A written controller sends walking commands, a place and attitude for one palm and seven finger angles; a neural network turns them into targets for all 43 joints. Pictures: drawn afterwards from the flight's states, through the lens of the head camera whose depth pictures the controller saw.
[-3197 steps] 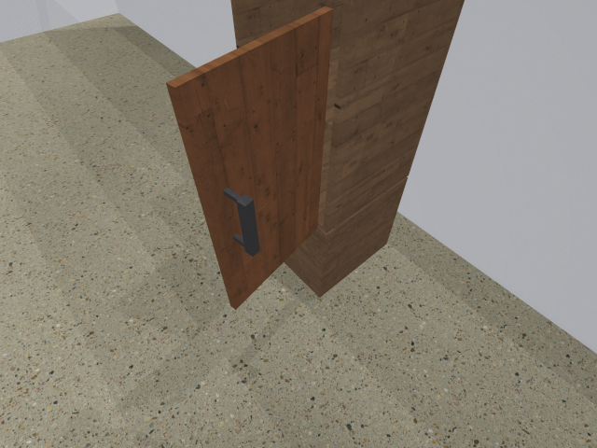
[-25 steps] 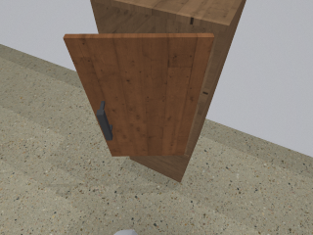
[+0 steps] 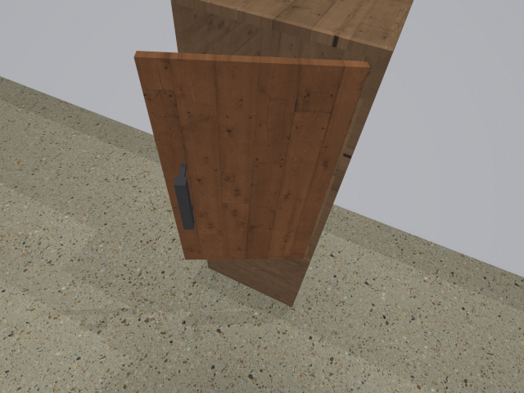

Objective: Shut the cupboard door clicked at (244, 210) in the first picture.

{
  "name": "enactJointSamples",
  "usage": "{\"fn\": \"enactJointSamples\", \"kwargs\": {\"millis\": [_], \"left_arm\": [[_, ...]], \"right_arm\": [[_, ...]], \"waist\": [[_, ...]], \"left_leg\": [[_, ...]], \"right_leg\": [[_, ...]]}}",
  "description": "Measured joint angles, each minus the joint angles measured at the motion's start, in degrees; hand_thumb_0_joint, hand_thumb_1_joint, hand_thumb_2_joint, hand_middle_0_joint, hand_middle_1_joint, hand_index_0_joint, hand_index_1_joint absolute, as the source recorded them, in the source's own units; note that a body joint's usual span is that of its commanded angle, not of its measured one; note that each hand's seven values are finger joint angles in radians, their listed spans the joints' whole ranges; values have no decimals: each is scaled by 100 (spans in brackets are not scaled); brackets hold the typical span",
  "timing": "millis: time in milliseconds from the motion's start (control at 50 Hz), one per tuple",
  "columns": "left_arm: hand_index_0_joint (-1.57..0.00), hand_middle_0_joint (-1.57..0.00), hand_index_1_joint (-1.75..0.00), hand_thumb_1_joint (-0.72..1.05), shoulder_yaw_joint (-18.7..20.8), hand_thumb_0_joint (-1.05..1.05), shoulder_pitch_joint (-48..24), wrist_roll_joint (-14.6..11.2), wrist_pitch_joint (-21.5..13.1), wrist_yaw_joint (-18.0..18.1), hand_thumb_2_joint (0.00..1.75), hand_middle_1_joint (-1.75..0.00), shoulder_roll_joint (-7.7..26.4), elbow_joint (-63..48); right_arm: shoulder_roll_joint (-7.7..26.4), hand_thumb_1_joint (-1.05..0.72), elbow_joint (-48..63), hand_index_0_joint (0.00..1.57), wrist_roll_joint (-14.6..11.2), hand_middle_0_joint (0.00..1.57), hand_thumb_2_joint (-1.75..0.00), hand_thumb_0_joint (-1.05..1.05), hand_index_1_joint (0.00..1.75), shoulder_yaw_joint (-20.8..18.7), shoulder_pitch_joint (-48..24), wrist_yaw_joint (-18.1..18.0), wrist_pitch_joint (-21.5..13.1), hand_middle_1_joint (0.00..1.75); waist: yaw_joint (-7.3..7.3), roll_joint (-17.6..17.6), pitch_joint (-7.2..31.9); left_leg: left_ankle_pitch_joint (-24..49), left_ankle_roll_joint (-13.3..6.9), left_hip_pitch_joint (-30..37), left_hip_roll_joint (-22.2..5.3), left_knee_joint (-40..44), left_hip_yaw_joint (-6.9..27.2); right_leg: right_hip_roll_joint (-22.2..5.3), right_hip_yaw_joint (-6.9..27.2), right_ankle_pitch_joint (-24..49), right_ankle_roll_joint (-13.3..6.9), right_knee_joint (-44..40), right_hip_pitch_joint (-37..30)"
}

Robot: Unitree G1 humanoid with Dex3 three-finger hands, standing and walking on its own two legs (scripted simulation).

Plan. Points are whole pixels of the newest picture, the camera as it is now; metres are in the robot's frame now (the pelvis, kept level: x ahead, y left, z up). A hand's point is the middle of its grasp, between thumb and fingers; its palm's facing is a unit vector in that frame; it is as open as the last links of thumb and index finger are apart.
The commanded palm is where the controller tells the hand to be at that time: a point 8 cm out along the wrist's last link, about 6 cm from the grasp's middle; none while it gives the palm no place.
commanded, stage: come to a stop and stand still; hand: left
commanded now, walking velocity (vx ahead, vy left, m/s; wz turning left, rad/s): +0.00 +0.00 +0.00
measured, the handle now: (186, 197) +0.47 +0.18 -0.04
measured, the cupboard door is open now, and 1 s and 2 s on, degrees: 27 27 27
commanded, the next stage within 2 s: look again from close up in 0.92 s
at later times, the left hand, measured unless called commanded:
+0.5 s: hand out of the picture -0.03 +0.09 -0.19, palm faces +0.03 -0.99 -0.11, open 7.4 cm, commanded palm none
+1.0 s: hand out of the picture -0.01 +0.11 -0.19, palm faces +0.03 -0.99 -0.15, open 7.4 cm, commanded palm none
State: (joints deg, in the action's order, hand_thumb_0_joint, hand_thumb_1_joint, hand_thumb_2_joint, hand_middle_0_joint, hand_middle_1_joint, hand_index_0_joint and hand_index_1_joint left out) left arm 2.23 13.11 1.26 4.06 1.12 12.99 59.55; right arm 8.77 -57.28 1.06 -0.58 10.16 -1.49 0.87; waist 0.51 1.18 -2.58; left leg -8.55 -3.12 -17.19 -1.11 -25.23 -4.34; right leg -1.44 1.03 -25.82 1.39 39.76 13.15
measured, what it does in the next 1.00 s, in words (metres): steps on the spot: right foot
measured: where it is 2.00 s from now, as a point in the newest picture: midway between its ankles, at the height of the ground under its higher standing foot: outside the picture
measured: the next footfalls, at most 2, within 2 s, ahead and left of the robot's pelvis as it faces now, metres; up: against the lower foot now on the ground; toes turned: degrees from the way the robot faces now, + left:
right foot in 0.08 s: -0.01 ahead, -0.15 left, +0.00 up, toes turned +0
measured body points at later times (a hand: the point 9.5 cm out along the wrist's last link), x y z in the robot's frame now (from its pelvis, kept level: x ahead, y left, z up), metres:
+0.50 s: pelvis +0.00 -0.05 +0.00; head +0.00 -0.04 +0.45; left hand -0.03 +0.14 -0.17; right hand -0.08 -0.26 -0.16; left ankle +0.06 +0.09 -0.74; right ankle -0.06 -0.15 -0.74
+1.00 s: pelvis +0.02 -0.04 +0.00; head +0.04 -0.03 +0.45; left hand -0.01 +0.17 -0.17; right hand +0.04 -0.27 -0.16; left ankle +0.06 +0.09 -0.74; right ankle -0.06 -0.15 -0.74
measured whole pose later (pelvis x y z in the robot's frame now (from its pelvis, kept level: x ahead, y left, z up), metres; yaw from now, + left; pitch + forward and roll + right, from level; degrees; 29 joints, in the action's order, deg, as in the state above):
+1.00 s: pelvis +0.02 -0.04 +0.00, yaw +0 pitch -1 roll +0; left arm -0.1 18.2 0.8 0.2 2.8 7.6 65.3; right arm 8.2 -64.9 0.3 -0.3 13.4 -2.3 -0.2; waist 0.2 2.4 -3.0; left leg -10.5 0.6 -13.6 -2.0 -25.4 -3.4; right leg 0.0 -0.5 -19.5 -0.4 21.5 0.8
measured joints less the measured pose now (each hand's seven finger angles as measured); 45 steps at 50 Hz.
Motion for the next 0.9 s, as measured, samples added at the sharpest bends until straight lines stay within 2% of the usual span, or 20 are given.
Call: {"fn": "enactJointSamples", "kwargs": {"millis": [80, 180, 300, 460, 700, 900], "left_arm": [[-19, -19, -30, 91, -56, 0, 117, 1, -151, 11, 89, -30, -93, 94], [-19, -19, -30, 91, -203, 0, 336, -23, -293, 34, 89, -30, -411, 363], [-20, -20, -30, 90, -259, 0, 485, -60, -287, 70, 89, -30, -599, 565], [-20, -20, -30, 90, -256, 0, 548, -88, -331, 98, 89, -30, -776, 626], [-20, -20, -30, 90, -216, 0, 613, -75, -370, 155, 89, -30, -759, 641], [-19, -19, -30, 91, -220, 0, 580, -52, -384, 172, 89, -30, -615, 601]], "right_arm": [[42, -92, -260, 20, -43, 20, -90, 0, 30, -87, 277, 25, 44, 30], [185, -92, -622, 20, -56, 20, -90, 1, 30, -101, 646, 51, 78, 30], [57, -92, -930, 20, -59, 20, -90, 1, 30, -33, 1056, 18, 44, 30], [-203, -91, -1077, 20, -49, 20, -90, 1, 29, 18, 1258, -36, 27, 30], [-375, -91, -920, 20, -73, 20, -90, 1, 30, 38, 801, -78, -85, 30], [-106, -93, -820, 20, -78, 20, -90, 2, 30, 12, 437, -93, -100, 30]], "waist": [[31, 91, 127], [148, -182, 195], [194, -90, 210], [163, 13, 120], [44, 54, 25], [-31, 91, -12]], "left_leg": [[77, 121, -77, 104, -7, -97], [193, 266, 110, -8, 146, 48], [166, 356, 249, -119, 142, 105], [98, 434, 203, -192, 51, 179], [-70, 429, 220, -181, -47, 166], [-175, 387, 320, -109, -42, 113]], "right_leg": [[-82, -26, 629, -143, -1437, -600], [61, -127, 807, -71, -1567, -783], [183, -162, 785, -186, -1593, -940], [268, -219, 748, -270, -1601, -956], [253, -205, 678, -257, -1674, -1051], [171, -168, 623, -200, -1752, -1176]]}}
